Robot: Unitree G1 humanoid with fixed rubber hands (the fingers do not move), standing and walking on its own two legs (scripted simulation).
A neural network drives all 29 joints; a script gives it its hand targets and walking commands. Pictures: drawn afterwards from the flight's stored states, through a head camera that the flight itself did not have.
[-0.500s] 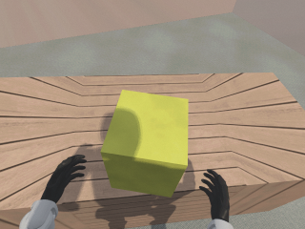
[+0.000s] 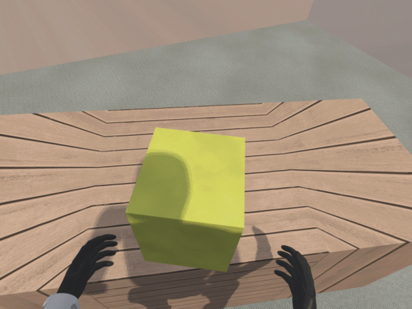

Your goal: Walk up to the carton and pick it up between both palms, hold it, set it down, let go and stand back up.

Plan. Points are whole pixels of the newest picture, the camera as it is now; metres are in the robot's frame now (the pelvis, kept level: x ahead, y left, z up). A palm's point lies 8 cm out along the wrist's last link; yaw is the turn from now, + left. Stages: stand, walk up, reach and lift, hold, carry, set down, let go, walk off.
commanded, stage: set down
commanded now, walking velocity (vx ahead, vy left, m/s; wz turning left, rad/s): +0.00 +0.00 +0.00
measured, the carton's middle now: (192, 202) +0.33 +0.04 -0.04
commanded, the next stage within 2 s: let go in 0.80 s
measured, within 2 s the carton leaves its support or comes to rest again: neither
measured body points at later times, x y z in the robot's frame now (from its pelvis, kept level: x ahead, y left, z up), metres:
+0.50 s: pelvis +0.02 -0.01 +0.00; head +0.02 -0.01 +0.45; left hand +0.19 +0.22 -0.06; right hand +0.16 -0.22 -0.07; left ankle +0.00 +0.12 -0.74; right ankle -0.03 -0.14 -0.74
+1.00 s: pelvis +0.00 -0.02 +0.00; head +0.00 -0.02 +0.45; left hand +0.18 +0.21 -0.08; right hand +0.17 -0.26 -0.08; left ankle +0.00 +0.12 -0.74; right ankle -0.03 -0.14 -0.74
